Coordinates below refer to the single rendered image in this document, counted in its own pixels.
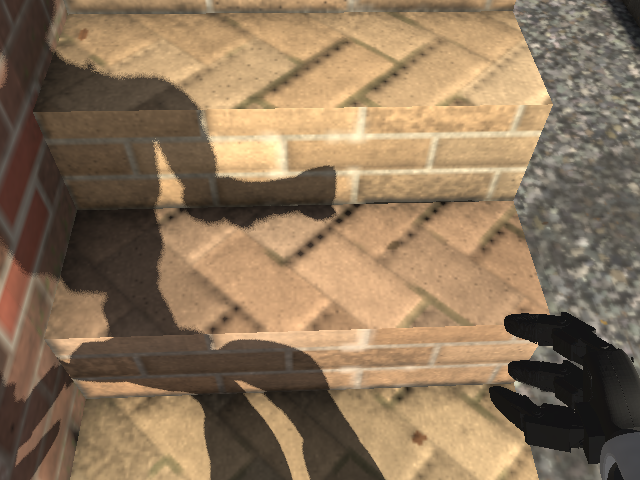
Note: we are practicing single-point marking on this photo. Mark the robot right forearm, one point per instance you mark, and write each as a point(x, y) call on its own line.
point(620, 458)

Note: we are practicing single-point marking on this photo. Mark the right robot hand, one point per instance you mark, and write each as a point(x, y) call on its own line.
point(605, 394)

